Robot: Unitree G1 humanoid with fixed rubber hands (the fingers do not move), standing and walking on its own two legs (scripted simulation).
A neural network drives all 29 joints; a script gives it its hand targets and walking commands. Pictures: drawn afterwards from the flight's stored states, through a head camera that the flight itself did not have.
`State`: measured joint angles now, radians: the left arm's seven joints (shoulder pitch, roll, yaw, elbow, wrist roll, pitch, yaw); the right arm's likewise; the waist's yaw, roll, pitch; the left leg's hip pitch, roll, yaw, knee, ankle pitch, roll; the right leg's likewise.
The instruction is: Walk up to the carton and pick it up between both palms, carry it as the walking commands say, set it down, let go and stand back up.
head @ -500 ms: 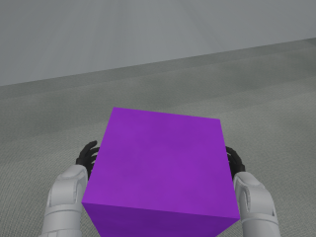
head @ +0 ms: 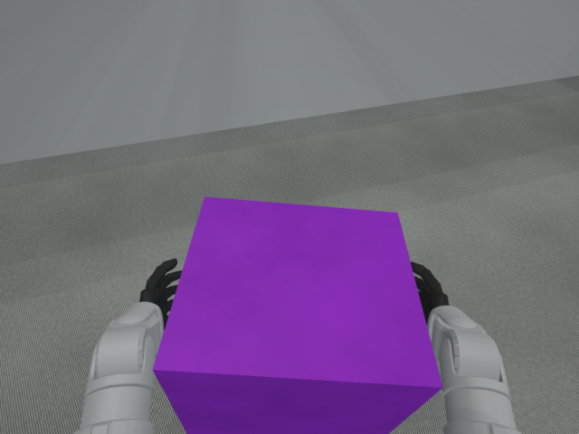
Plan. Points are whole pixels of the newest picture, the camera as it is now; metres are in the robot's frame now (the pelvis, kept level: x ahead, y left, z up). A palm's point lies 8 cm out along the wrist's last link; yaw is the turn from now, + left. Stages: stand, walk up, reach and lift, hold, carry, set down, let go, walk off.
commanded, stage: hold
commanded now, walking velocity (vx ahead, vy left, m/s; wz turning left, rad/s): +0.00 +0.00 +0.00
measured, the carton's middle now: (291, 327) +0.28 +0.01 -0.03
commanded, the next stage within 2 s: carry in 0.86 s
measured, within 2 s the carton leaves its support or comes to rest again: neither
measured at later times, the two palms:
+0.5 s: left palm (151, 308) +0.27 +0.21 +0.04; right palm (426, 307) +0.28 -0.19 +0.03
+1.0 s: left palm (157, 308) +0.27 +0.20 +0.04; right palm (434, 313) +0.27 -0.19 +0.04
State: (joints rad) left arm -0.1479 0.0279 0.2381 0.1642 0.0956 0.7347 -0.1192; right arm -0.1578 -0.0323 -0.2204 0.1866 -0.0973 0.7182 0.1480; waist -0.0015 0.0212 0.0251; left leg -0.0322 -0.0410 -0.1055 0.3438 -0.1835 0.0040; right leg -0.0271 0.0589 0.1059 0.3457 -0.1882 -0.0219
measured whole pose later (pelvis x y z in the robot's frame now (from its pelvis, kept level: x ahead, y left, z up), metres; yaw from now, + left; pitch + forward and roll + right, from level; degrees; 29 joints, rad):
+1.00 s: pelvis +0.00 +0.00 -0.01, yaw -1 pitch -3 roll +0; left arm -0.12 0.06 0.18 0.10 0.07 0.78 -0.10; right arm -0.12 -0.05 -0.17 0.10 -0.08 0.77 0.12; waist -0.01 -0.01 -0.05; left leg -0.16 -0.04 -0.08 0.45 -0.23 0.02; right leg -0.16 0.06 0.10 0.44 -0.23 -0.01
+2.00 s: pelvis -0.29 +0.06 -0.03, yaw -6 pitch +4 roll -1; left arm -0.12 0.05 0.25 -0.23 -0.04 1.15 -0.05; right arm -0.06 0.03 -0.23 -0.28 0.00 1.13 0.04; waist 0.01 0.01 -0.12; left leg -0.54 0.04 0.11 0.61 -0.14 0.06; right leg -0.29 0.02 -0.07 0.62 -0.43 0.03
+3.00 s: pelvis -0.68 +0.12 -0.04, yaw +0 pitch +3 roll +1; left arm -0.09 -0.01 0.26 -0.26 0.03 1.13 -0.05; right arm -0.07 -0.05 -0.19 -0.22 0.06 1.11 0.04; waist -0.04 -0.03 -0.12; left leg -0.30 -0.01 0.06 0.69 -0.46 -0.02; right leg -0.59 -0.10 -0.13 0.59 -0.05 -0.03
